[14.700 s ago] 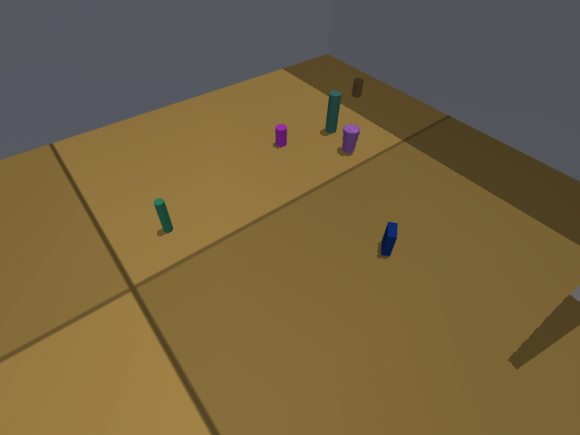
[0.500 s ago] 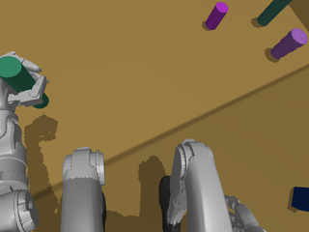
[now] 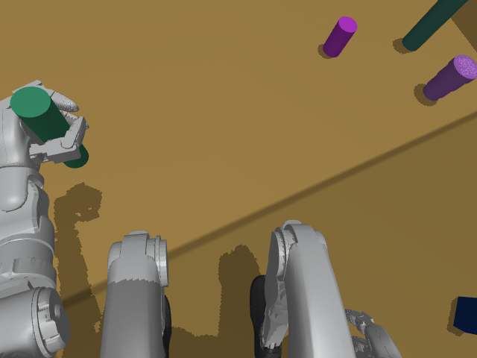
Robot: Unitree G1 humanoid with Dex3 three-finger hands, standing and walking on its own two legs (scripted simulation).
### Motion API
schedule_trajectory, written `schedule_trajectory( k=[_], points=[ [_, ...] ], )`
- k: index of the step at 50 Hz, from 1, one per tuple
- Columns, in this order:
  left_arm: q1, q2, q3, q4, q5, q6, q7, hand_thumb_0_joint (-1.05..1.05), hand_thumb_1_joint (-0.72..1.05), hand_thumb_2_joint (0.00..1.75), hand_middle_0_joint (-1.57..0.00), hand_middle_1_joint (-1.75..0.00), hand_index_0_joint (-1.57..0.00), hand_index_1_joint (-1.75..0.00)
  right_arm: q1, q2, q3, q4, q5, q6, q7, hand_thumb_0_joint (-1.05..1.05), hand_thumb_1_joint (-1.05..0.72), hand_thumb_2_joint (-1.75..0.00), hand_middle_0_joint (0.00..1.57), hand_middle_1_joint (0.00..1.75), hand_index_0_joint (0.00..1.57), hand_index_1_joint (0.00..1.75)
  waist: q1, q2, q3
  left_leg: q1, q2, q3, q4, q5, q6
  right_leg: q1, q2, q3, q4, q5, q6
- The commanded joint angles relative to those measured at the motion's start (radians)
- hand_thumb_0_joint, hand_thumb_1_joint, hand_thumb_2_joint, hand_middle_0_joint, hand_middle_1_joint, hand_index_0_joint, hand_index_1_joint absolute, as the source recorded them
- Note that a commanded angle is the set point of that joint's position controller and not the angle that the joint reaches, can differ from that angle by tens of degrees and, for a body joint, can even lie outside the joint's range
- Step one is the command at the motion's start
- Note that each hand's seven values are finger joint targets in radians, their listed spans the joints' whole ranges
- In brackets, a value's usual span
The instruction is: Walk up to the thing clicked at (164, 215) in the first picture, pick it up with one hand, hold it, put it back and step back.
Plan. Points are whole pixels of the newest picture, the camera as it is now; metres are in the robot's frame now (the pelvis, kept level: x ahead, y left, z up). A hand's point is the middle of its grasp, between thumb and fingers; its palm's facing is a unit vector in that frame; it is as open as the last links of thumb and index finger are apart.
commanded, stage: settle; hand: left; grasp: from the side
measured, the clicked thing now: (57, 134) +0.47 +0.26 -0.04
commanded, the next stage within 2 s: lift in 0.06 s
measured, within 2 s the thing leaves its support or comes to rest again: neither
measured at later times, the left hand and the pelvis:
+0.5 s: hand (58, 118) +0.46 +0.23 +0.02, palm faces +0.14 -0.99 -0.03, open 5.4 cm; pelvis +0.00 +0.00 +0.03, yaw +1 degrees
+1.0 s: hand out of the picture +0.42 +0.22 +0.17, palm faces +0.16 -0.99 -0.04, open 5.4 cm; pelvis +0.02 +0.00 +0.14, yaw +2 degrees
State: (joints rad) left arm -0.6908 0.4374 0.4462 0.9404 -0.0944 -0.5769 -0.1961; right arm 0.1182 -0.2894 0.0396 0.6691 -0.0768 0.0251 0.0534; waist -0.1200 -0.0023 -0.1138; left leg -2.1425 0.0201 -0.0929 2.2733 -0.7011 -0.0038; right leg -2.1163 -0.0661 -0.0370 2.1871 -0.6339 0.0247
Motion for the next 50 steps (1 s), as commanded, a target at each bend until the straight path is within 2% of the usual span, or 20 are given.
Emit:
schedule_trajectory(
  k=[1,5,8,10,15,18,22,25,27,29,31,35,40,41,44,45,47,48,49,50],
  points=[
    [-0.330,0.215,0.017,-0.210,-0.023,-0.082,0.000,0.00,0.56,1.34,-1.37,-1.42,-1.37,-1.43,0.133,-0.207,-0.072,-0.057,0.003,-0.023,-0.012,0.00,-0.88,-0.89,0.20,0.30,0.20,0.30,-0.017,0.158,-0.637,0.411,-0.026,0.050,-0.305,0.102,0.028,0.362,0.047,-0.051,-0.223,0.099,-0.059],
    [-0.344,0.233,0.027,-0.208,-0.016,-0.087,0.007,0.00,0.58,1.34,-1.37,-1.40,-1.36,-1.42,0.135,-0.208,-0.072,-0.055,0.003,-0.024,-0.012,0.00,-0.88,-0.89,0.20,0.30,0.20,0.30,-0.009,0.169,-0.643,0.428,-0.024,0.045,-0.324,0.092,0.025,0.361,0.045,-0.052,-0.222,0.088,-0.060],
    [-0.352,0.212,0.016,-0.209,-0.021,-0.088,0.007,0.00,0.58,1.35,-1.36,-1.40,-1.35,-1.42,0.137,-0.206,-0.071,-0.051,0.003,-0.024,-0.013,0.00,-0.88,-0.89,0.20,0.30,0.20,0.30,-0.014,0.171,-0.663,0.437,-0.026,0.051,-0.316,0.133,0.025,0.374,0.044,-0.050,-0.219,0.124,-0.061],
    [-0.330,0.241,0.037,-0.199,-0.016,-0.087,0.008,0.00,0.52,1.23,-1.38,-1.43,-1.41,-1.41,0.142,-0.205,-0.072,-0.053,0.003,-0.024,-0.014,0.00,-0.92,-0.90,0.20,0.30,0.20,0.30,-0.004,0.163,-0.669,0.441,-0.027,0.056,-0.321,0.132,0.027,0.392,0.045,-0.046,-0.232,0.120,-0.059],
    [-0.330,0.207,0.017,-0.244,-0.034,-0.079,-0.016,0.00,0.50,1.23,-1.38,-1.42,-1.40,-1.40,0.145,-0.198,-0.076,-0.062,0.011,-0.027,-0.016,0.00,-0.92,-0.90,0.20,0.30,0.20,0.30,-0.003,0.168,-0.700,0.462,-0.027,0.064,-0.337,0.146,0.027,0.431,0.044,-0.041,-0.250,0.133,-0.060],
    [-0.313,0.234,0.026,-0.270,-0.040,-0.068,-0.028,0.00,0.52,1.22,-1.36,-1.41,-1.38,-1.39,0.146,-0.202,-0.081,-0.064,0.022,-0.028,-0.022,0.00,-0.91,-0.90,0.20,0.30,0.20,0.30,0.009,0.179,-0.703,0.492,-0.025,0.055,-0.358,0.150,0.025,0.424,0.043,-0.042,-0.255,0.135,-0.063],
    [-0.290,0.181,0.011,-0.318,-0.059,-0.041,-0.026,0.00,0.52,1.23,-1.35,-1.41,-1.37,-1.39,0.144,-0.193,-0.090,-0.078,0.030,-0.029,-0.029,0.00,-0.90,-0.90,0.20,0.30,0.20,0.30,0.013,0.165,-0.713,0.515,-0.025,0.056,-0.388,0.135,0.026,0.450,0.041,-0.034,-0.297,0.127,-0.062],
    [-0.251,0.186,0.005,-0.358,-0.054,-0.019,-0.020,0.00,0.54,1.23,-1.34,-1.39,-1.37,-1.37,0.148,-0.194,-0.095,-0.085,0.040,-0.029,-0.034,0.00,-0.90,-0.90,0.20,0.30,0.20,0.30,0.021,0.182,-0.714,0.565,-0.022,0.037,-0.426,0.146,0.020,0.450,0.038,-0.037,-0.308,0.137,-0.065],
    [-0.222,0.134,-0.021,-0.368,-0.072,-0.004,-0.024,0.00,0.54,1.22,-1.35,-1.39,-1.37,-1.37,0.138,-0.185,-0.094,-0.094,0.049,-0.032,-0.036,0.00,-0.90,-0.90,0.20,0.30,0.20,0.30,0.014,0.152,-0.685,0.557,-0.021,0.034,-0.445,0.134,0.024,0.468,0.038,-0.037,-0.331,0.129,-0.062],
    [-0.222,0.164,-0.005,-0.437,-0.078,0.008,-0.020,0.00,0.55,1.23,-1.36,-1.40,-1.38,-1.38,0.135,-0.181,-0.098,-0.105,0.056,-0.035,-0.041,0.00,-0.90,-0.89,0.20,0.30,0.20,0.30,0.028,0.137,-0.706,0.565,-0.023,0.042,-0.460,0.128,0.029,0.501,0.039,-0.027,-0.367,0.122,-0.061],
    [-0.193,0.151,-0.023,-0.462,-0.080,0.026,-0.012,0.00,0.53,1.24,-1.35,-1.41,-1.38,-1.38,0.131,-0.176,-0.101,-0.114,0.061,-0.035,-0.045,0.00,-0.90,-0.89,0.20,0.30,0.20,0.30,0.037,0.127,-0.691,0.561,-0.023,0.046,-0.491,0.084,0.031,0.539,0.040,-0.020,-0.405,0.082,-0.059],
    [-0.169,0.128,-0.041,-0.562,-0.093,0.063,0.002,0.00,0.56,1.24,-1.35,-1.40,-1.38,-1.38,0.135,-0.164,-0.105,-0.122,0.075,-0.042,-0.057,0.00,-0.89,-0.89,0.20,0.30,0.20,0.30,0.038,0.127,-0.728,0.642,-0.019,0.049,-0.528,0.154,0.028,0.605,0.041,-0.011,-0.452,0.143,-0.060],
    [-0.059,0.079,-0.070,-0.633,-0.091,0.119,0.040,0.00,0.58,1.25,-1.31,-1.39,-1.34,-1.37,0.107,-0.142,-0.112,-0.144,0.089,-0.049,-0.071,0.00,-0.88,-0.89,0.20,0.30,0.20,0.30,0.048,0.075,-0.655,0.671,-0.015,0.051,-0.603,0.094,0.037,0.689,0.041,0.005,-0.565,0.092,-0.051],
    [-0.049,0.101,-0.058,-0.657,-0.090,0.130,0.048,0.00,0.57,1.24,-1.32,-1.39,-1.35,-1.36,0.108,-0.145,-0.113,-0.146,0.093,-0.050,-0.074,0.00,-0.89,-0.89,0.20,0.30,0.20,0.30,0.055,0.087,-0.668,0.694,-0.015,0.049,-0.622,0.103,0.035,0.712,0.041,0.005,-0.576,0.102,-0.052],
    [0.023,0.056,-0.085,-0.728,-0.098,0.156,0.064,0.00,0.59,1.23,-1.31,-1.38,-1.34,-1.35,0.100,-0.138,-0.116,-0.161,0.105,-0.050,-0.082,0.00,-0.88,-0.89,0.20,0.30,0.20,0.30,0.063,0.104,-0.663,0.797,-0.010,0.028,-0.692,0.122,0.027,0.737,0.041,-0.004,-0.611,0.123,-0.053],
    [0.068,0.058,-0.077,-0.728,-0.101,0.170,0.074,0.00,0.62,1.24,-1.32,-1.38,-1.35,-1.36,0.097,-0.141,-0.117,-0.165,0.111,-0.053,-0.085,0.00,-0.88,-0.89,0.20,0.30,0.20,0.30,0.075,0.096,-0.661,0.839,-0.007,0.020,-0.714,0.152,0.023,0.754,0.042,-0.005,-0.624,0.149,-0.054],
    [0.075,0.018,-0.124,-0.795,-0.100,0.183,0.090,0.00,0.62,1.24,-1.31,-1.38,-1.34,-1.36,0.093,-0.129,-0.117,-0.170,0.112,-0.055,-0.090,0.00,-0.88,-0.89,0.20,0.30,0.20,0.30,0.063,0.108,-0.650,0.882,-0.006,0.019,-0.749,0.156,0.020,0.785,0.043,-0.006,-0.664,0.157,-0.053],
    [0.124,0.028,-0.111,-0.799,-0.099,0.196,0.102,0.00,0.61,1.24,-1.33,-1.40,-1.36,-1.37,0.094,-0.124,-0.116,-0.174,0.115,-0.057,-0.094,0.00,-0.89,-0.89,0.20,0.30,0.20,0.30,0.067,0.080,-0.642,0.888,-0.006,0.026,-0.764,0.171,0.023,0.832,0.045,-0.005,-0.696,0.170,-0.049],
    [0.131,0.003,-0.147,-0.818,-0.098,0.204,0.105,0.00,0.59,1.24,-1.32,-1.39,-1.35,-1.37,0.094,-0.124,-0.117,-0.173,0.117,-0.061,-0.097,0.00,-0.89,-0.89,0.20,0.30,0.20,0.30,0.058,0.078,-0.626,0.919,-0.004,0.023,-0.784,0.190,0.022,0.845,0.045,-0.005,-0.716,0.190,-0.049],
    [0.113,0.013,-0.148,-0.861,-0.101,0.202,0.111,0.00,0.55,1.23,-1.31,-1.38,-1.34,-1.36,0.091,-0.121,-0.114,-0.169,0.117,-0.065,-0.097,0.00,-0.89,-0.89,0.20,0.30,0.20,0.30,0.055,0.094,-0.615,0.933,-0.004,0.021,-0.801,0.179,0.021,0.863,0.047,-0.005,-0.731,0.180,-0.048]
  ],
)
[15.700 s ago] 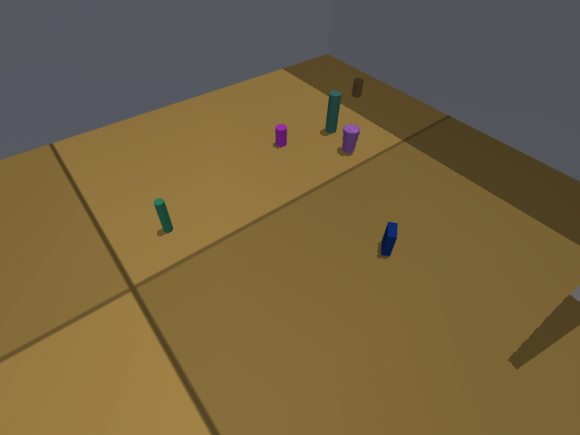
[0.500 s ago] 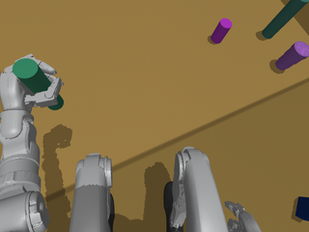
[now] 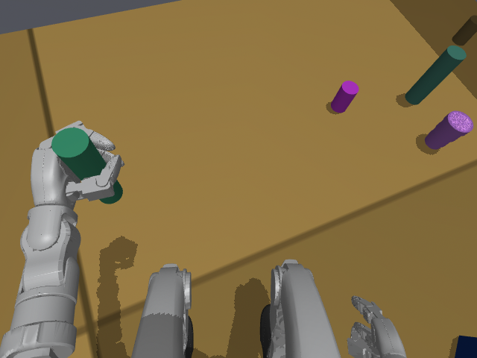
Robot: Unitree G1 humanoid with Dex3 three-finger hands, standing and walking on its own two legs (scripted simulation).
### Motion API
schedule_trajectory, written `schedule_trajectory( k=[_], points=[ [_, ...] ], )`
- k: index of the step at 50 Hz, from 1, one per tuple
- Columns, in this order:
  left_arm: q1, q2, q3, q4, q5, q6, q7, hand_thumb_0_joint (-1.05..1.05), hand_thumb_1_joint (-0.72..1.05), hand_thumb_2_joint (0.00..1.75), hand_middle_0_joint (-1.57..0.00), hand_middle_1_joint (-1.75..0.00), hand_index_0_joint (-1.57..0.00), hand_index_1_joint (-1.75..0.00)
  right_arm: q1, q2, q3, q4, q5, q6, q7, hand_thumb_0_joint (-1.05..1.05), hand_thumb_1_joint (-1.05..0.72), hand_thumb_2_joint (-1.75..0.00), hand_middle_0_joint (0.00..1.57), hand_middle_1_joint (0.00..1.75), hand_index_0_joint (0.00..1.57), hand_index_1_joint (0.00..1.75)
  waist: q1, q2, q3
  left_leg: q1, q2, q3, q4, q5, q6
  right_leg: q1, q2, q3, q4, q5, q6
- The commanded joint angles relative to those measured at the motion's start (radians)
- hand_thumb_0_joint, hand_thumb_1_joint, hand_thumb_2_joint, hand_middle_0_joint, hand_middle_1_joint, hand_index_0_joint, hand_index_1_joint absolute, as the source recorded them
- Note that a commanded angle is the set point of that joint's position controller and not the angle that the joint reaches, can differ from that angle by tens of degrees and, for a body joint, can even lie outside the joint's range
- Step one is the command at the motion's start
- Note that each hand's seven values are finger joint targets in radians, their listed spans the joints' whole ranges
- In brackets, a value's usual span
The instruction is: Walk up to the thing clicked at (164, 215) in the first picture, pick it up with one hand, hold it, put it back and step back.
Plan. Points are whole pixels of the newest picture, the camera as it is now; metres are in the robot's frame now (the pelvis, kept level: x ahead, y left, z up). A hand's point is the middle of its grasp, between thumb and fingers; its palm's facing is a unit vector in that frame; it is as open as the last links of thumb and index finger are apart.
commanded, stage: lift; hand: left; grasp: from the side
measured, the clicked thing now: (94, 172) +0.41 +0.22 +0.00
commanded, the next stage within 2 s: hold in 1.24 s
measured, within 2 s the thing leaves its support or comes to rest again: neither
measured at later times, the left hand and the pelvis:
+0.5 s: hand (57, 123) +0.39 +0.20 +0.17, palm faces +0.14 -0.99 -0.03, open 5.4 cm; pelvis +0.04 +0.00 +0.13, yaw +1 degrees
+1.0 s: hand (35, 76) +0.39 +0.18 +0.23, palm faces +0.14 -0.99 -0.02, open 5.4 cm; pelvis +0.06 +0.00 +0.19, yaw +1 degrees
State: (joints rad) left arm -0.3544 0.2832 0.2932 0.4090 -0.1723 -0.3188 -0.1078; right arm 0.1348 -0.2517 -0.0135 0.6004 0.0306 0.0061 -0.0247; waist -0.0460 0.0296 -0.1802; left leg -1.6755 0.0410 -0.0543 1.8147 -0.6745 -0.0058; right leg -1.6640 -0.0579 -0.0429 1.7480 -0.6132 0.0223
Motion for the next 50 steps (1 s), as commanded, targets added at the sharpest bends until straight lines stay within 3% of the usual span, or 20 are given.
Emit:
schedule_trajectory(
  k=[1,4,8,10,13,15,16,20,22,23,25,28,29,34,36,39,40,41,47,50],
  points=[
    [-0.185,0.186,0.038,-0.319,-0.024,-0.048,0.032,0.00,0.56,1.23,-1.31,-1.39,-1.34,-1.37,0.075,-0.157,-0.064,-0.104,0.012,-0.050,-0.022,0.00,-0.89,-0.89,0.20,0.30,0.20,0.30,-0.009,0.049,-0.553,0.493,-0.025,-0.017,-0.356,0.184,0.024,0.440,0.038,0.001,-0.309,0.189,-0.044],
    [-0.134,0.145,-0.013,-0.350,-0.023,-0.037,0.045,0.00,0.51,1.24,-1.32,-1.40,-1.35,-1.38,0.079,-0.144,-0.059,-0.100,0.013,-0.059,-0.027,0.00,-0.89,-0.89,0.20,0.30,0.20,0.30,-0.017,0.046,-0.527,0.567,-0.023,-0.015,-0.411,0.224,0.020,0.506,0.043,0.002,-0.366,0.226,-0.043],
    [-0.090,0.150,-0.001,-0.319,-0.017,-0.029,0.067,0.00,0.50,1.25,-1.33,-1.41,-1.35,-1.39,0.081,-0.134,-0.053,-0.089,0.013,-0.068,-0.031,0.00,-0.89,-0.89,0.20,0.30,0.20,0.30,-0.008,0.022,-0.454,0.613,-0.026,-0.004,-0.469,0.276,0.022,0.605,0.047,0.003,-0.443,0.274,-0.040],
    [-0.054,0.103,-0.044,-0.298,-0.021,-0.026,0.058,0.00,0.46,1.25,-1.34,-1.41,-1.36,-1.40,0.077,-0.128,-0.049,-0.094,0.012,-0.077,-0.030,0.00,-0.89,-0.89,0.20,0.30,0.20,0.30,-0.018,0.018,-0.408,0.637,-0.026,-0.001,-0.509,0.257,0.023,0.632,0.048,0.004,-0.486,0.262,-0.039],
    [-0.076,0.126,-0.037,-0.309,-0.010,-0.033,0.057,0.00,0.47,1.23,-1.31,-1.39,-1.34,-1.37,0.086,-0.134,-0.054,-0.083,0.009,-0.083,-0.029,0.00,-0.89,-0.89,0.20,0.30,0.20,0.30,-0.003,0.061,-0.394,0.736,-0.018,-0.009,-0.567,0.307,0.012,0.655,0.048,0.000,-0.521,0.293,-0.043],
    [-0.034,0.083,-0.066,-0.284,-0.015,-0.032,0.052,0.00,0.47,1.23,-1.32,-1.39,-1.34,-1.37,0.082,-0.133,-0.051,-0.093,0.009,-0.088,-0.024,0.00,-0.89,-0.89,0.20,0.30,0.20,0.30,-0.005,0.039,-0.368,0.774,-0.017,-0.014,-0.605,0.314,0.010,0.683,0.050,-0.008,-0.552,0.296,-0.043],
    [-0.045,0.107,-0.047,-0.302,-0.017,-0.038,0.052,0.00,0.46,1.22,-1.31,-1.38,-1.34,-1.36,0.086,-0.135,-0.050,-0.087,0.007,-0.091,-0.023,0.00,-0.89,-0.89,0.20,0.30,0.20,0.30,0.006,0.061,-0.362,0.798,-0.014,-0.018,-0.626,0.331,0.006,0.689,0.051,-0.010,-0.559,0.305,-0.044],
    [-0.026,0.097,-0.051,-0.298,-0.016,-0.050,0.055,0.00,0.50,1.22,-1.31,-1.37,-1.34,-1.35,0.080,-0.125,-0.047,-0.096,0.004,-0.093,-0.020,0.00,-0.89,-0.89,0.20,0.30,0.20,0.30,0.012,0.045,-0.339,0.846,-0.015,-0.016,-0.687,0.319,0.005,0.756,0.053,-0.013,-0.615,0.297,-0.042],
    [-0.055,0.099,-0.055,-0.313,-0.016,-0.062,0.056,0.00,0.51,1.23,-1.31,-1.37,-1.34,-1.36,0.091,-0.123,-0.046,-0.089,0.000,-0.094,-0.021,0.00,-0.89,-0.89,0.20,0.30,0.20,0.30,0.005,0.049,-0.345,0.872,-0.016,-0.006,-0.699,0.358,0.005,0.796,0.052,-0.010,-0.637,0.333,-0.041],
    [-0.032,0.067,-0.084,-0.298,-0.019,-0.062,0.054,0.00,0.49,1.22,-1.32,-1.37,-1.34,-1.36,0.083,-0.121,-0.043,-0.094,0.001,-0.096,-0.020,0.00,-0.89,-0.89,0.20,0.30,0.20,0.30,0.005,0.027,-0.322,0.874,-0.019,-0.003,-0.712,0.352,0.007,0.813,0.053,-0.012,-0.651,0.332,-0.040],
    [-0.031,0.098,-0.055,-0.316,-0.016,-0.069,0.059,0.00,0.50,1.23,-1.32,-1.37,-1.34,-1.35,0.091,-0.121,-0.046,-0.095,-0.002,-0.095,-0.020,0.00,-0.89,-0.89,0.20,0.30,0.20,0.30,0.012,0.029,-0.332,0.888,-0.021,0.006,-0.733,0.356,0.009,0.858,0.053,-0.007,-0.679,0.339,-0.039],
    [-0.043,0.064,-0.096,-0.314,-0.011,-0.075,0.058,0.00,0.50,1.24,-1.33,-1.38,-1.35,-1.37,0.086,-0.119,-0.044,-0.096,-0.006,-0.098,-0.020,0.00,-0.89,-0.89,0.20,0.30,0.20,0.30,0.002,0.026,-0.296,0.920,-0.021,0.010,-0.771,0.346,0.009,0.878,0.055,-0.009,-0.714,0.339,-0.037],
    [-0.022,0.080,-0.078,-0.304,-0.008,-0.074,0.064,0.00,0.51,1.23,-1.33,-1.37,-1.35,-1.36,0.096,-0.120,-0.045,-0.095,-0.005,-0.098,-0.022,0.00,-0.89,-0.89,0.20,0.30,0.20,0.30,0.008,0.017,-0.306,0.932,-0.021,0.013,-0.776,0.369,0.009,0.907,0.053,-0.008,-0.723,0.359,-0.036],
    [-0.018,0.071,-0.080,-0.309,-0.008,-0.080,0.075,0.00,0.51,1.23,-1.31,-1.37,-1.33,-1.36,0.090,-0.111,-0.041,-0.096,-0.008,-0.096,-0.023,0.00,-0.90,-0.89,0.20,0.30,0.20,0.30,0.016,0.000,-0.268,0.959,-0.025,0.023,-0.830,0.353,0.010,0.978,0.054,-0.004,-0.782,0.349,-0.032],
    [-0.002,0.047,-0.102,-0.299,-0.008,-0.079,0.075,0.00,0.51,1.24,-1.32,-1.38,-1.34,-1.37,0.092,-0.111,-0.041,-0.094,-0.009,-0.096,-0.025,0.00,-0.90,-0.89,0.20,0.30,0.20,0.30,0.008,-0.006,-0.266,0.995,-0.024,0.026,-0.842,0.392,0.010,0.997,0.056,-0.004,-0.794,0.389,-0.032],
    [0.011,0.059,-0.085,-0.287,-0.005,-0.075,0.080,0.00,0.52,1.23,-1.32,-1.37,-1.34,-1.36,0.098,-0.099,-0.037,-0.087,-0.011,-0.092,-0.026,0.00,-0.90,-0.89,0.20,0.30,0.20,0.30,0.019,0.004,-0.242,1.010,-0.026,0.029,-0.866,0.428,0.010,1.039,0.057,-0.005,-0.820,0.420,-0.032],
    [-0.002,0.042,-0.106,-0.294,-0.003,-0.078,0.079,0.00,0.53,1.25,-1.32,-1.39,-1.34,-1.37,0.099,-0.102,-0.038,-0.087,-0.012,-0.091,-0.025,0.00,-0.90,-0.89,0.20,0.30,0.20,0.30,0.009,-0.007,-0.246,1.025,-0.024,0.030,-0.874,0.431,0.010,1.052,0.057,-0.004,-0.829,0.426,-0.031],
    [-0.005,0.057,-0.091,-0.302,-0.001,-0.080,0.079,0.00,0.52,1.25,-1.33,-1.39,-1.35,-1.38,0.105,-0.099,-0.039,-0.083,-0.015,-0.091,-0.026,0.00,-0.90,-0.89,0.20,0.30,0.20,0.30,0.009,-0.003,-0.261,1.037,-0.023,0.029,-0.873,0.462,0.009,1.062,0.058,-0.004,-0.830,0.453,-0.032],
    [-0.009,0.037,-0.106,-0.276,-0.003,-0.079,0.073,0.00,0.52,1.25,-1.31,-1.38,-1.33,-1.37,0.098,-0.099,-0.040,-0.082,-0.018,-0.087,-0.024,0.00,-0.89,-0.89,0.20,0.30,0.20,0.30,0.009,-0.002,-0.209,1.080,-0.021,0.034,-0.927,0.457,0.007,1.100,0.060,-0.007,-0.877,0.446,-0.032],
    [-0.003,0.044,-0.092,-0.251,-0.004,-0.082,0.067,0.00,0.52,1.25,-1.30,-1.37,-1.32,-1.36,0.101,-0.103,-0.043,-0.071,-0.019,-0.086,-0.024,0.00,-0.89,-0.89,0.20,0.30,0.20,0.30,0.011,-0.001,-0.204,1.103,-0.020,0.033,-0.946,0.469,0.005,1.115,0.059,-0.009,-0.891,0.453,-0.033]
  ],
)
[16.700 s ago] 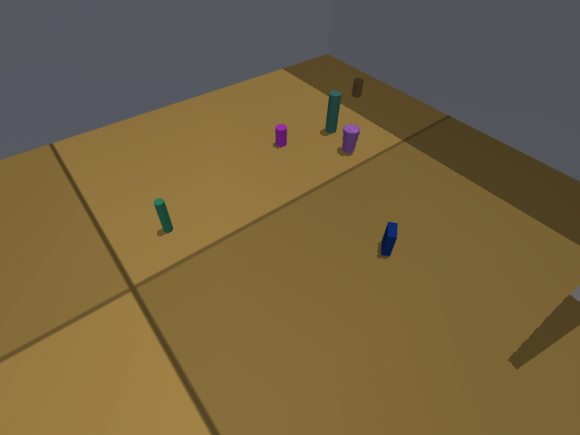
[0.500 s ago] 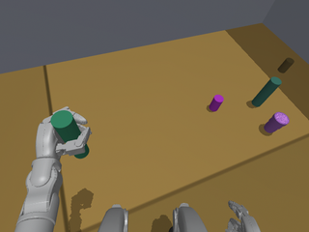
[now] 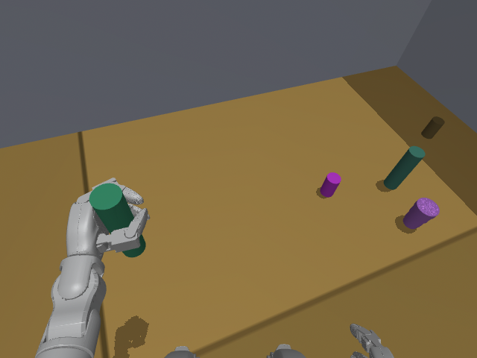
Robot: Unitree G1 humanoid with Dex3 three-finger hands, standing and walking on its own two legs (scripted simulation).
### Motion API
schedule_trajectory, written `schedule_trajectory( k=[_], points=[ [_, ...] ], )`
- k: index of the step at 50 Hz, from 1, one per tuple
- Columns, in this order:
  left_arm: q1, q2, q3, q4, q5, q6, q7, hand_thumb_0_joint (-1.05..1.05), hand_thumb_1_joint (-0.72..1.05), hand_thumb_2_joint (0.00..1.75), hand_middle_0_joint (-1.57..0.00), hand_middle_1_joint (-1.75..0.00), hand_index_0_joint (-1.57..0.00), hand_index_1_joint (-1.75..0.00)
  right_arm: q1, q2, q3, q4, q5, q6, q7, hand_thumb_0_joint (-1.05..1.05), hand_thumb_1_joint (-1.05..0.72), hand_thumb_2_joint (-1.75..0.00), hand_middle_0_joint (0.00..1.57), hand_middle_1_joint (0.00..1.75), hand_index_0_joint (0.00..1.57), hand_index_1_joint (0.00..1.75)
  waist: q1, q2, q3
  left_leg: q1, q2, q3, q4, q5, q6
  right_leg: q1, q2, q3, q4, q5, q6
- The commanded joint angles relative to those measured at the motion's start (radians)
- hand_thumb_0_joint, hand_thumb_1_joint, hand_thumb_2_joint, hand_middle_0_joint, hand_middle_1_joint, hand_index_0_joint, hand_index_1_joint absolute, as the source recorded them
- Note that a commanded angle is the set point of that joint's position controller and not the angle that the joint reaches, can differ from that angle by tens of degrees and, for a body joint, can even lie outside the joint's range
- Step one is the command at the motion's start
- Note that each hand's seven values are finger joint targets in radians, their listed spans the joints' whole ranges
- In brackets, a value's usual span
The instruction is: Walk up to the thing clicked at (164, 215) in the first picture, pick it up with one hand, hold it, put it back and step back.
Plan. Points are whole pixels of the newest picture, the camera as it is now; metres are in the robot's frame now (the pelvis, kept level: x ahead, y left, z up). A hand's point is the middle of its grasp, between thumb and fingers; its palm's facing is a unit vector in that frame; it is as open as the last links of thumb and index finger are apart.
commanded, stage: lift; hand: left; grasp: from the side
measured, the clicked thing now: (122, 225) +0.34 +0.19 +0.03
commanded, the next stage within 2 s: hold in 0.24 s
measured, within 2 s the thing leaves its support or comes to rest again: neither
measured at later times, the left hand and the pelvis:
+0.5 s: hand (131, 213) +0.34 +0.16 +0.07, palm faces +0.11 -0.99 -0.01, open 5.4 cm; pelvis +0.01 -0.01 +0.02, yaw +0 degrees
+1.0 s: hand (131, 207) +0.34 +0.16 +0.09, palm faces +0.11 -0.99 -0.01, open 5.4 cm; pelvis +0.01 -0.01 +0.03, yaw +0 degrees
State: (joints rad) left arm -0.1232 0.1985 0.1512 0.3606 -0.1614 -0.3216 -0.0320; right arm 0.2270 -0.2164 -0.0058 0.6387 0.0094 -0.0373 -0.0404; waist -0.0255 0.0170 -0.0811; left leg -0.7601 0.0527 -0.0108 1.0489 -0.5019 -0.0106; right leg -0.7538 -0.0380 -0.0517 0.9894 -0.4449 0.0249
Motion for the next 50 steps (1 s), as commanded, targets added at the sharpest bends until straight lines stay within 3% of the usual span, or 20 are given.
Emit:
schedule_trajectory(
  k=[1,7,9,12,13,17,18,26,27,28,30,31,32,35,36,37,42,49,50],
  points=[
    [-0.248,0.134,0.043,-0.215,-0.009,-0.082,-0.010,0.00,0.52,1.25,-1.30,-1.38,-1.32,-1.37,0.001,-0.137,-0.050,-0.113,0.002,-0.044,-0.005,0.00,-0.89,-0.89,0.20,0.30,0.20,0.30,-0.005,0.030,-0.282,0.193,-0.030,-0.013,-0.194,0.292,0.007,0.195,0.040,-0.004,-0.134,0.274,-0.039],
    [-0.248,0.122,0.046,-0.202,-0.019,-0.092,-0.016,0.00,0.56,1.25,-1.30,-1.37,-1.32,-1.36,-0.006,-0.134,-0.048,-0.115,0.000,-0.037,-0.004,0.00,-0.89,-0.89,0.20,0.30,0.20,0.30,-0.003,-0.013,-0.273,0.192,-0.037,0.001,-0.217,0.267,0.014,0.261,0.037,0.006,-0.179,0.273,-0.031],
    [-0.266,0.132,0.046,-0.213,-0.013,-0.096,-0.022,0.00,0.54,1.25,-1.31,-1.38,-1.32,-1.37,-0.001,-0.138,-0.052,-0.109,-0.001,-0.041,-0.002,0.00,-0.90,-0.89,0.20,0.30,0.20,0.30,-0.011,0.033,-0.286,0.238,-0.033,-0.002,-0.225,0.288,0.008,0.237,0.039,0.004,-0.174,0.282,-0.036],
    [-0.260,0.104,0.033,-0.206,-0.023,-0.098,-0.021,0.00,0.54,1.26,-1.30,-1.38,-1.32,-1.38,-0.005,-0.140,-0.050,-0.110,0.000,-0.039,-0.001,0.00,-0.90,-0.90,0.20,0.30,0.20,0.30,-0.006,0.019,-0.261,0.251,-0.029,-0.010,-0.245,0.298,0.004,0.247,0.043,-0.006,-0.179,0.279,-0.038],
    [-0.246,0.122,0.056,-0.195,-0.024,-0.099,-0.019,0.00,0.55,1.28,-1.32,-1.40,-1.33,-1.39,-0.008,-0.139,-0.051,-0.109,0.001,-0.039,0.000,0.00,-0.90,-0.90,0.20,0.30,0.20,0.30,0.006,0.008,-0.270,0.244,-0.032,-0.007,-0.243,0.304,0.006,0.267,0.042,-0.004,-0.183,0.288,-0.036],
    [-0.248,0.111,0.038,-0.192,-0.020,-0.106,-0.024,0.00,0.54,1.27,-1.32,-1.39,-1.34,-1.39,-0.015,-0.137,-0.050,-0.109,0.000,-0.035,0.001,0.00,-0.90,-0.90,0.20,0.30,0.20,0.30,0.000,0.006,-0.262,0.261,-0.034,0.000,-0.254,0.297,0.007,0.280,0.039,0.003,-0.202,0.288,-0.034],
    [-0.269,0.112,0.037,-0.198,-0.022,-0.105,-0.025,0.00,0.55,1.20,-1.33,-1.38,-1.35,-1.37,-0.008,-0.142,-0.053,-0.108,0.001,-0.035,0.000,0.00,-0.91,-0.90,0.20,0.30,0.20,0.30,-0.005,0.003,-0.264,0.265,-0.032,0.001,-0.258,0.296,0.007,0.280,0.040,0.005,-0.205,0.290,-0.035],
    [-0.242,0.110,0.047,-0.181,-0.020,-0.104,-0.022,0.00,0.59,1.20,-1.32,-1.37,-1.34,-1.36,-0.013,-0.138,-0.052,-0.110,-0.001,-0.030,0.001,0.00,-0.91,-0.90,0.20,0.30,0.20,0.30,0.002,-0.027,-0.264,0.279,-0.039,0.014,-0.270,0.318,0.012,0.330,0.036,0.011,-0.233,0.325,-0.027],
    [-0.263,0.106,0.035,-0.197,-0.020,-0.108,-0.024,0.00,0.61,1.20,-1.33,-1.37,-1.34,-1.36,-0.025,-0.135,-0.048,-0.108,-0.001,-0.030,0.001,0.00,-0.90,-0.90,0.20,0.30,0.20,0.30,-0.003,-0.007,-0.228,0.271,-0.040,0.015,-0.278,0.293,0.010,0.314,0.036,0.012,-0.238,0.303,-0.029],
    [-0.291,0.116,0.047,-0.218,-0.023,-0.112,-0.025,0.00,0.57,1.20,-1.33,-1.37,-1.34,-1.36,-0.011,-0.134,-0.050,-0.102,-0.003,-0.029,0.000,0.00,-0.91,-0.90,0.20,0.30,0.20,0.30,-0.004,0.016,-0.271,0.292,-0.039,0.013,-0.272,0.328,0.008,0.329,0.036,0.012,-0.232,0.329,-0.031],
    [-0.250,0.108,0.044,-0.170,-0.017,-0.102,-0.023,0.00,0.61,1.19,-1.32,-1.36,-1.34,-1.35,-0.026,-0.132,-0.049,-0.107,-0.002,-0.028,0.000,0.00,-0.90,-0.90,0.20,0.30,0.20,0.30,0.001,-0.016,-0.230,0.280,-0.040,0.015,-0.279,0.309,0.011,0.324,0.036,0.010,-0.246,0.317,-0.027],
    [-0.267,0.100,0.036,-0.194,-0.024,-0.107,-0.028,0.00,0.58,1.20,-1.33,-1.38,-1.35,-1.37,-0.017,-0.136,-0.051,-0.106,-0.001,-0.030,0.001,0.00,-0.91,-0.90,0.20,0.30,0.20,0.30,-0.009,-0.021,-0.238,0.295,-0.037,0.012,-0.285,0.311,0.012,0.330,0.037,0.009,-0.245,0.317,-0.028],
    [-0.274,0.119,0.056,-0.210,-0.024,-0.109,-0.027,0.00,0.58,1.21,-1.33,-1.38,-1.35,-1.37,-0.015,-0.130,-0.048,-0.103,-0.003,-0.027,0.000,0.00,-0.91,-0.90,0.20,0.30,0.20,0.30,0.002,-0.008,-0.264,0.299,-0.040,0.013,-0.283,0.327,0.011,0.345,0.035,0.010,-0.248,0.335,-0.026],
    [-0.264,0.110,0.047,-0.200,-0.024,-0.105,-0.027,0.00,0.58,1.20,-1.32,-1.37,-1.34,-1.36,-0.024,-0.131,-0.047,-0.106,-0.003,-0.025,-0.004,0.00,-0.91,-0.90,0.20,0.30,0.20,0.30,0.004,-0.016,-0.266,0.307,-0.044,0.023,-0.283,0.344,0.013,0.371,0.032,0.018,-0.262,0.362,-0.022],
    [-0.258,0.118,0.057,-0.183,-0.023,-0.102,-0.029,0.00,0.60,1.19,-1.32,-1.36,-1.33,-1.35,-0.019,-0.134,-0.048,-0.103,-0.002,-0.025,-0.006,0.00,-0.90,-0.90,0.20,0.30,0.20,0.30,-0.005,-0.029,-0.247,0.308,-0.041,0.020,-0.288,0.340,0.014,0.359,0.034,0.014,-0.262,0.357,-0.022],
    [-0.247,0.093,0.037,-0.182,-0.027,-0.096,-0.031,0.00,0.59,1.20,-1.32,-1.37,-1.34,-1.36,-0.016,-0.134,-0.049,-0.100,0.000,-0.026,-0.004,0.00,-0.90,-0.90,0.20,0.30,0.20,0.30,-0.002,-0.014,-0.246,0.321,-0.039,0.019,-0.296,0.347,0.011,0.360,0.034,0.014,-0.262,0.359,-0.025],
    [-0.269,0.114,0.054,-0.188,-0.021,-0.096,-0.026,0.00,0.61,1.19,-1.32,-1.36,-1.33,-1.35,-0.033,-0.130,-0.048,-0.106,-0.002,-0.024,-0.004,0.00,-0.90,-0.90,0.20,0.30,0.20,0.30,0.002,-0.024,-0.230,0.308,-0.042,0.021,-0.315,0.302,0.013,0.374,0.034,0.013,-0.282,0.315,-0.025],
    [-0.287,0.102,0.036,-0.204,-0.023,-0.091,-0.028,0.00,0.61,1.20,-1.32,-1.36,-1.34,-1.35,-0.040,-0.131,-0.047,-0.105,0.000,-0.027,-0.004,0.00,-0.90,-0.90,0.20,0.30,0.20,0.30,0.003,-0.009,-0.215,0.339,-0.040,0.016,-0.335,0.322,0.010,0.378,0.038,0.006,-0.292,0.323,-0.029],
    [-0.268,0.109,0.051,-0.191,-0.024,-0.088,-0.024,0.00,0.60,1.19,-1.32,-1.36,-1.34,-1.35,-0.031,-0.130,-0.048,-0.100,0.000,-0.028,-0.004,0.00,-0.90,-0.90,0.20,0.30,0.20,0.30,0.009,-0.011,-0.231,0.342,-0.039,0.016,-0.333,0.336,0.010,0.390,0.037,0.006,-0.289,0.336,-0.029]
  ],
)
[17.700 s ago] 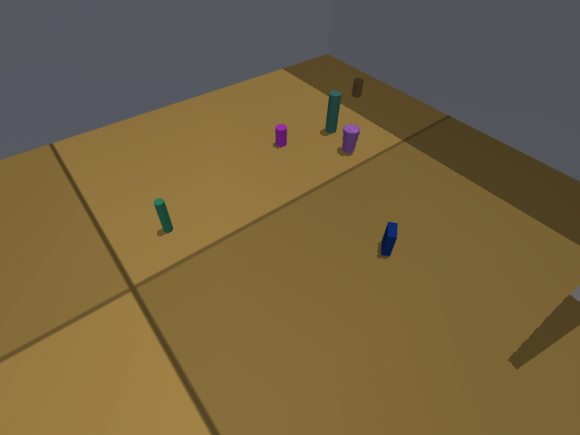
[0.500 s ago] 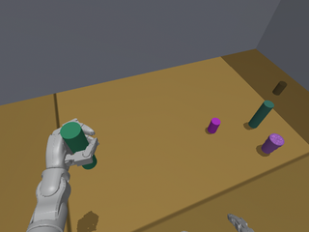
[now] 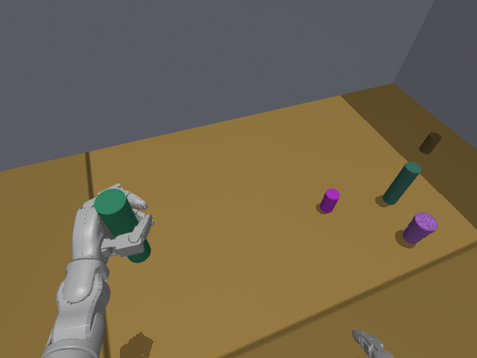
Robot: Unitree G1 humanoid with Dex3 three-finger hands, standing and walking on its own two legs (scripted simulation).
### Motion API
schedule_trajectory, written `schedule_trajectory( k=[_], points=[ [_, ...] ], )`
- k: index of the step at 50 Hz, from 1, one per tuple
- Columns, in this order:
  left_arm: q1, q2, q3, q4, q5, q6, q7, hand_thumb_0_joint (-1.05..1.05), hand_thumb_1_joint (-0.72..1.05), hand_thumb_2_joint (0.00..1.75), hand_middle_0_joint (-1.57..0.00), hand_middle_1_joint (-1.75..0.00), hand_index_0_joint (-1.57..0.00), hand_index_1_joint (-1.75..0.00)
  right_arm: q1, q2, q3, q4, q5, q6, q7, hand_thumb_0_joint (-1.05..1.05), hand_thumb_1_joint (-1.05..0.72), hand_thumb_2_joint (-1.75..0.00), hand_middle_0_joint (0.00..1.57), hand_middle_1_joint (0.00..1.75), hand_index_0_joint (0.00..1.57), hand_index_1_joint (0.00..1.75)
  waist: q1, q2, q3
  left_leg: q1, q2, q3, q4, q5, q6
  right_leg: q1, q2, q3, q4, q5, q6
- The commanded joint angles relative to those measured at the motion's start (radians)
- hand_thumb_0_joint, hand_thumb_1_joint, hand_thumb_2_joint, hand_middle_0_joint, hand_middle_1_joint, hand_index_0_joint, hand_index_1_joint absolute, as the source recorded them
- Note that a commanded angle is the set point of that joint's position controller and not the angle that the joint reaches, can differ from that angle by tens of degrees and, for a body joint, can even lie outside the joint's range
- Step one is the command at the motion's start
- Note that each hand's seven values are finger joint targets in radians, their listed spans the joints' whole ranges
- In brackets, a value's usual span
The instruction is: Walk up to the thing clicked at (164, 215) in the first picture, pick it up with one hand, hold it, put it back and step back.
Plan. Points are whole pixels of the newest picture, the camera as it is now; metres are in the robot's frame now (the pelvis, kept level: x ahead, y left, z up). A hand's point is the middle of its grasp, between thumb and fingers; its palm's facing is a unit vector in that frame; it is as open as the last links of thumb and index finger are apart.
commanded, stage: hold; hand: left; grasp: from the side
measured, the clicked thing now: (126, 230) +0.33 +0.19 +0.04
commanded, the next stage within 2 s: crouch in 1.94 s
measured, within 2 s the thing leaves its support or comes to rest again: neither
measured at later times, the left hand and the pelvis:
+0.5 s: hand (131, 223) +0.33 +0.17 +0.06, palm faces +0.11 -0.99 +0.00, open 5.4 cm; pelvis +0.00 +0.00 +0.00, yaw +0 degrees
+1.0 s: hand (132, 226) +0.33 +0.17 +0.05, palm faces +0.11 -0.99 +0.00, open 5.4 cm; pelvis +0.00 +0.00 +0.00, yaw +0 degrees
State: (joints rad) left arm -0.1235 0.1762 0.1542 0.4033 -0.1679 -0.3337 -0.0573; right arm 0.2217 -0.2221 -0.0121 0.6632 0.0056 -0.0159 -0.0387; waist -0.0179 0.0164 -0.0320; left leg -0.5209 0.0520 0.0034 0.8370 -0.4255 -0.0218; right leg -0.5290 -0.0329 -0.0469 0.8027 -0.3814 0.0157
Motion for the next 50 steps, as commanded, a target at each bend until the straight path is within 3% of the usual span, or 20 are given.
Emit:
schedule_trajectory(
  k=[1,2,4,5,8,12,14,17,20,22,24,29,30,32,34,41,42,44,45,50],
  points=[
    [-0.299,0.137,0.043,-0.247,-0.014,-0.077,0.002,0.00,0.61,1.19,-1.32,-1.36,-1.34,-1.35,-0.028,-0.125,-0.042,-0.126,0.004,-0.047,-0.007,0.00,-0.90,-0.90,0.20,0.30,0.20,0.30,-0.005,0.000,-0.280,0.109,-0.041,0.007,-0.119,0.259,0.022,0.158,0.031,0.007,-0.110,0.277,-0.018],
    [-0.276,0.114,0.019,-0.220,-0.010,-0.075,0.000,0.00,0.61,1.20,-1.33,-1.37,-1.34,-1.35,-0.028,-0.126,-0.041,-0.127,0.004,-0.048,-0.007,0.00,-0.90,-0.90,0.20,0.30,0.20,0.30,-0.014,-0.019,-0.262,0.110,-0.039,0.002,-0.128,0.251,0.023,0.161,0.032,0.002,-0.110,0.267,-0.018],
    [-0.290,0.121,0.025,-0.238,-0.011,-0.078,-0.001,0.00,0.60,1.20,-1.33,-1.38,-1.35,-1.36,-0.038,-0.125,-0.043,-0.126,0.004,-0.050,-0.005,0.00,-0.90,-0.90,0.20,0.30,0.20,0.30,-0.008,0.003,-0.253,0.114,-0.039,0.003,-0.132,0.245,0.021,0.145,0.032,0.002,-0.112,0.257,-0.020],
    [-0.298,0.149,0.057,-0.228,-0.012,-0.077,0.002,0.00,0.59,1.20,-1.33,-1.37,-1.34,-1.36,-0.035,-0.129,-0.044,-0.124,0.005,-0.050,-0.006,0.00,-0.90,-0.90,0.20,0.30,0.20,0.30,-0.003,0.006,-0.252,0.108,-0.040,0.002,-0.134,0.237,0.021,0.147,0.033,0.002,-0.116,0.246,-0.021],
    [-0.269,0.115,0.031,-0.228,-0.017,-0.079,-0.001,0.00,0.56,1.19,-1.33,-1.37,-1.34,-1.36,-0.030,-0.124,-0.041,-0.126,0.003,-0.051,0.002,0.00,-0.90,-0.90,0.20,0.30,0.20,0.30,0.003,0.007,-0.255,0.111,-0.036,-0.004,-0.141,0.249,0.018,0.161,0.036,-0.005,-0.107,0.252,-0.024],
    [-0.280,0.145,0.061,-0.218,-0.015,-0.085,0.000,0.00,0.62,1.21,-1.33,-1.37,-1.34,-1.36,-0.026,-0.130,-0.047,-0.120,0.003,-0.053,0.000,0.00,-0.90,-0.90,0.20,0.30,0.20,0.30,-0.001,-0.011,-0.275,0.111,-0.038,0.001,-0.129,0.274,0.022,0.171,0.033,0.001,-0.108,0.283,-0.020],
    [-0.299,0.126,0.032,-0.243,-0.013,-0.091,-0.003,0.00,0.62,1.21,-1.32,-1.37,-1.33,-1.36,-0.028,-0.125,-0.044,-0.126,0.004,-0.051,0.002,0.00,-0.90,-0.90,0.20,0.30,0.20,0.30,-0.002,0.003,-0.289,0.125,-0.037,0.001,-0.132,0.277,0.018,0.170,0.035,0.000,-0.107,0.280,-0.023],
    [-0.278,0.106,0.024,-0.206,-0.018,-0.091,-0.007,0.00,0.63,1.23,-1.33,-1.38,-1.34,-1.37,-0.028,-0.127,-0.045,-0.122,0.003,-0.056,0.003,0.00,-0.90,-0.90,0.20,0.30,0.20,0.30,-0.008,-0.015,-0.247,0.103,-0.039,0.002,-0.129,0.258,0.022,0.152,0.033,0.001,-0.114,0.269,-0.020],
    [-0.306,0.147,0.048,-0.250,-0.012,-0.105,-0.005,0.00,0.61,1.20,-1.32,-1.36,-1.33,-1.35,-0.030,-0.128,-0.046,-0.122,0.002,-0.055,0.005,0.00,-0.90,-0.90,0.20,0.30,0.20,0.30,0.003,0.014,-0.280,0.123,-0.037,-0.002,-0.136,0.263,0.018,0.169,0.035,-0.001,-0.106,0.267,-0.023],
    [-0.269,0.110,0.021,-0.235,-0.011,-0.099,-0.002,0.00,0.64,1.21,-1.31,-1.35,-1.32,-1.34,-0.039,-0.123,-0.043,-0.132,0.003,-0.052,0.005,0.00,-0.90,-0.90,0.20,0.30,0.20,0.30,0.004,-0.002,-0.274,0.118,-0.040,0.002,-0.136,0.262,0.017,0.176,0.035,-0.001,-0.115,0.265,-0.023],
    [-0.241,0.126,0.044,-0.233,-0.017,-0.093,-0.002,0.00,0.66,1.23,-1.33,-1.38,-1.34,-1.37,-0.025,-0.128,-0.047,-0.121,0.005,-0.053,0.002,0.00,-0.90,-0.90,0.20,0.30,0.20,0.30,0.006,-0.011,-0.280,0.126,-0.038,-0.001,-0.135,0.283,0.019,0.185,0.034,-0.002,-0.115,0.286,-0.021],
    [-0.273,0.120,0.030,-0.227,-0.011,-0.090,0.001,0.00,0.59,1.21,-1.31,-1.36,-1.32,-1.35,-0.031,-0.123,-0.044,-0.117,0.005,-0.050,0.004,0.00,-0.90,-0.90,0.20,0.30,0.20,0.30,-0.006,-0.014,-0.247,0.115,-0.037,0.001,-0.132,0.286,0.021,0.169,0.034,0.001,-0.115,0.296,-0.019],
    [-0.262,0.135,0.056,-0.217,-0.012,-0.091,0.003,0.00,0.60,1.22,-1.30,-1.36,-1.31,-1.35,-0.020,-0.124,-0.047,-0.112,0.004,-0.048,0.003,0.00,-0.90,-0.90,0.20,0.30,0.20,0.30,0.000,-0.017,-0.273,0.127,-0.037,-0.001,-0.130,0.311,0.021,0.183,0.032,-0.002,-0.114,0.318,-0.017],
    [-0.271,0.108,0.017,-0.242,-0.012,-0.089,-0.004,0.00,0.61,1.22,-1.32,-1.38,-1.34,-1.37,-0.020,-0.126,-0.047,-0.114,0.004,-0.048,0.003,0.00,-0.90,-0.90,0.20,0.30,0.20,0.30,-0.010,-0.007,-0.271,0.140,-0.036,0.000,-0.132,0.324,0.021,0.174,0.032,0.000,-0.111,0.331,-0.019],
    [-0.282,0.137,0.049,-0.229,-0.009,-0.093,-0.002,0.00,0.61,1.23,-1.31,-1.37,-1.32,-1.36,-0.019,-0.126,-0.048,-0.110,0.002,-0.046,0.005,0.00,-0.89,-0.90,0.20,0.30,0.20,0.30,0.001,0.011,-0.281,0.139,-0.036,-0.003,-0.128,0.336,0.018,0.175,0.033,-0.003,-0.106,0.330,-0.022],
    [-0.278,0.124,0.032,-0.241,-0.013,-0.108,-0.011,0.00,0.58,1.21,-1.30,-1.35,-1.31,-1.34,-0.023,-0.126,-0.049,-0.120,0.001,-0.042,0.012,0.00,-0.90,-0.90,0.20,0.30,0.20,0.30,0.006,0.019,-0.301,0.148,-0.036,-0.001,-0.126,0.344,0.017,0.183,0.033,-0.003,-0.101,0.335,-0.023],
    [-0.233,0.098,0.026,-0.172,-0.014,-0.100,-0.012,0.00,0.58,1.21,-1.30,-1.36,-1.31,-1.35,-0.012,-0.131,-0.052,-0.115,0.001,-0.041,0.009,0.00,-0.90,-0.90,0.20,0.30,0.20,0.30,-0.010,-0.030,-0.284,0.139,-0.035,-0.003,-0.121,0.347,0.021,0.180,0.033,-0.004,-0.103,0.346,-0.019],
    [-0.259,0.103,0.027,-0.186,-0.014,-0.107,-0.013,0.00,0.61,1.22,-1.30,-1.36,-1.31,-1.35,-0.015,-0.127,-0.050,-0.110,-0.002,-0.044,0.013,0.00,-0.89,-0.90,0.20,0.30,0.20,0.30,-0.006,0.002,-0.261,0.118,-0.036,-0.003,-0.119,0.334,0.018,0.160,0.032,-0.003,-0.096,0.332,-0.022],
    [-0.285,0.132,0.052,-0.207,-0.014,-0.114,-0.010,0.00,0.63,1.22,-1.29,-1.36,-1.31,-1.34,-0.016,-0.130,-0.052,-0.108,-0.003,-0.044,0.013,0.00,-0.89,-0.90,0.20,0.30,0.20,0.30,-0.001,-0.003,-0.282,0.124,-0.033,-0.006,-0.119,0.334,0.018,0.168,0.033,-0.005,-0.096,0.328,-0.023],
    [-0.339,0.132,0.040,-0.230,-0.017,-0.126,-0.019,0.00,0.61,1.23,-1.31,-1.37,-1.32,-1.36,-0.020,-0.127,-0.048,-0.114,-0.002,-0.041,0.009,0.00,-0.90,-0.90,0.20,0.30,0.20,0.30,-0.006,0.015,-0.297,0.137,-0.037,-0.002,-0.126,0.302,0.020,0.168,0.031,0.000,-0.105,0.305,-0.022]
  ],
)
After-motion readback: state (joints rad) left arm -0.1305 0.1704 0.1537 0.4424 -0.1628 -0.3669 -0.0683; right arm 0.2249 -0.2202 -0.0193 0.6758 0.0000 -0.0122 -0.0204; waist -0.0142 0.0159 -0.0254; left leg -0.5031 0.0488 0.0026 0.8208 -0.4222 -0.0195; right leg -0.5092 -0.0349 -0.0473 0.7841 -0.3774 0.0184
